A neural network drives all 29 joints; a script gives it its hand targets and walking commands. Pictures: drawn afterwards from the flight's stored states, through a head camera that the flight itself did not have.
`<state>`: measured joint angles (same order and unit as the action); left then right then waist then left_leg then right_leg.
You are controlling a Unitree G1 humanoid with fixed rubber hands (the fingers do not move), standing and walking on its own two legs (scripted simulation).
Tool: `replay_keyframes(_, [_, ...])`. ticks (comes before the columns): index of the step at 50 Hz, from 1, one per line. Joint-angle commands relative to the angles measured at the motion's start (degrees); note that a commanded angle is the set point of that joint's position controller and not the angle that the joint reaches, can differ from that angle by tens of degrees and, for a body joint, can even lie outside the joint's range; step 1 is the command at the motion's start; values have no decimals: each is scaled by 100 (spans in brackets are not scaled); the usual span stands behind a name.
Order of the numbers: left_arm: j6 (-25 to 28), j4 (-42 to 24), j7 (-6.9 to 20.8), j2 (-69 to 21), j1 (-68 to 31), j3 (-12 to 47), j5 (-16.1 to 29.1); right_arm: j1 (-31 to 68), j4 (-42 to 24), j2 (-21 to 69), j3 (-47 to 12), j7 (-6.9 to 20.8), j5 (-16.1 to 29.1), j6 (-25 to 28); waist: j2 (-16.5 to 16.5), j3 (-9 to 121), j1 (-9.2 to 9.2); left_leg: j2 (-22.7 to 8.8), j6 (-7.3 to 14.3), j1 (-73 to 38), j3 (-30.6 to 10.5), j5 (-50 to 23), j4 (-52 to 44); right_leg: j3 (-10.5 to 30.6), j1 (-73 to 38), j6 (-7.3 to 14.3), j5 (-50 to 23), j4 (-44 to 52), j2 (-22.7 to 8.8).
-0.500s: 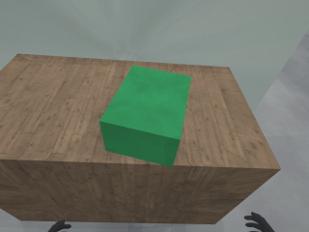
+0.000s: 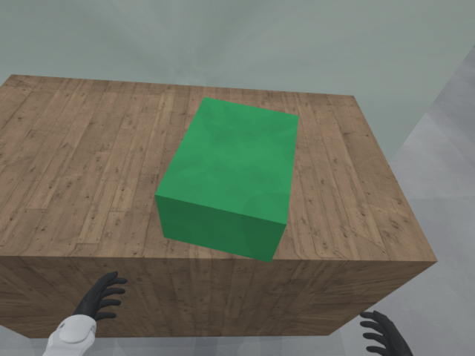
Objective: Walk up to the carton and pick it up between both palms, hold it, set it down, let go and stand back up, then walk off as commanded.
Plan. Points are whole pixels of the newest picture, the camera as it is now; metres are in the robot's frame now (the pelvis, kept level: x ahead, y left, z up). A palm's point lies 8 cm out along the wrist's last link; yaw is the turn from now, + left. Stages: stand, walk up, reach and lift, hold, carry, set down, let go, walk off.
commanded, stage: reach and lift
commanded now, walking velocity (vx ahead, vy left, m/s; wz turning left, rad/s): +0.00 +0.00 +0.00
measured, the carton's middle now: (234, 173) +0.47 +0.02 +0.01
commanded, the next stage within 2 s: none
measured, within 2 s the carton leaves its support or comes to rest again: neither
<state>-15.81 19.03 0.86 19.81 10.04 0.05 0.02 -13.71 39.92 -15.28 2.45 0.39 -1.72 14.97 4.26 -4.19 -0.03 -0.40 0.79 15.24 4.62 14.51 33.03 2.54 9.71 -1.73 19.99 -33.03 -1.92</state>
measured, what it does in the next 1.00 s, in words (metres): stands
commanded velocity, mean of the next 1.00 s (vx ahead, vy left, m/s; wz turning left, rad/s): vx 0.00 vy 0.00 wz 0.00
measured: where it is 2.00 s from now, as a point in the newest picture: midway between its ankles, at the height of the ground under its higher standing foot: outside the picture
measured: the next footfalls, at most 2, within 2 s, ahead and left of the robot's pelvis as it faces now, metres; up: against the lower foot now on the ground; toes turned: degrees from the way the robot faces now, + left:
none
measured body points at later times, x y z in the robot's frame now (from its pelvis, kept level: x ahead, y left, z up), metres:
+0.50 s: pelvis -0.01 +0.00 +0.01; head -0.02 +0.03 +0.46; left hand +0.20 +0.24 -0.02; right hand +0.17 -0.25 +0.00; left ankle +0.04 +0.10 -0.73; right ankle -0.02 -0.15 -0.73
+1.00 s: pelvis -0.01 +0.02 +0.01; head -0.03 +0.05 +0.46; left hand +0.22 +0.24 +0.02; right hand +0.18 -0.18 +0.05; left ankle +0.04 +0.10 -0.73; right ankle -0.02 -0.15 -0.73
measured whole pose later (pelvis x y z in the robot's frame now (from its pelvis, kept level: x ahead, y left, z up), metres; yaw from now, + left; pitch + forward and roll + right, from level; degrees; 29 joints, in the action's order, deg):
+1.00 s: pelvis -0.01 +0.02 +0.01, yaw +0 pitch -7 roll +0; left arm 1.0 6.7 6.4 19.8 13.5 0.0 6.6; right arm -22.9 -0.7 -4.6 -3.0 -10.7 7.4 4.8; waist 4.2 -4.7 0.0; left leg 1.0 2.2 7.3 5.3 9.6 23.8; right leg 2.9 1.8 -1.9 14.8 -23.4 -3.1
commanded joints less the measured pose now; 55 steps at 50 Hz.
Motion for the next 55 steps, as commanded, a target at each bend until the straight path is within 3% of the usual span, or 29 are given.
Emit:
replay_keyframes(1, [859,-1274,-154,446,366,-662,302,77,-1131,-745,613,-21,253,718,-746,1104,-75,-60,-509,-2614,-258,-2750,-905,-598,730,310,-1868,1380,535])
replay_keyframes(7, [1393,-1263,-105,462,608,-503,533,-345,-1221,-490,495,-94,556,886,-685,1078,-157,7,-527,-2673,-152,-2791,-1128,-454,330,288,-2028,1621,491])
replay_keyframes(15, [1794,-921,214,730,534,-511,736,-680,-1955,20,-115,-367,853,841,-345,686,-252,174,-317,-2481,2,-2206,-1408,-203,-75,122,-2021,1837,318])
replay_keyframes(22, [1873,-887,492,930,227,-506,968,-814,-2862,565,-519,-648,954,356,-268,35,-347,231,-148,-2539,59,-1081,-1631,-30,347,83,-878,2091,134])
replay_keyframes(28, [1822,-1441,649,1144,-149,-593,1206,-882,-4127,1078,-801,-989,1057,-98,-69,-252,-406,348,-122,-3178,67,-599,-1231,292,1586,310,464,2408,-350])
replay_keyframes(33, [1797,-1967,662,1230,-276,-654,1288,-1040,-4769,1199,-837,-1157,1057,-446,-316,-202,-459,259,-135,-3289,-50,-495,-1095,248,1808,407,611,2329,-407])
replay_keyframes(40, [1695,-2153,640,965,247,-638,1227,-1339,-5032,1266,-813,-1215,1073,-884,-746,-273,-442,-29,-159,-2464,-247,-190,-1509,-89,854,311,49,1952,-37])
replay_keyframes(46, [1988,-2628,476,860,11,-443,1466,-1033,-5640,1250,-690,-1138,1116,-924,-1030,160,-429,-267,-138,-1731,-439,-51,-1722,-159,133,278,-332,1581,195])
replay_keyframes(52, [1831,-2097,430,889,-766,-205,1673,-481,-5549,1188,-531,-1104,1099,-1443,-1113,74,-338,-375,64,-1054,-518,742,-1958,-89,-235,309,-78,1411,207])
replay_keyframes(55, [1703,-2144,391,1023,-1350,-200,1747,24,-5761,1131,-463,-1105,1106,-1723,-1135,148,-354,-341,89,-922,-483,923,-1951,-52,-203,335,65,1390,160])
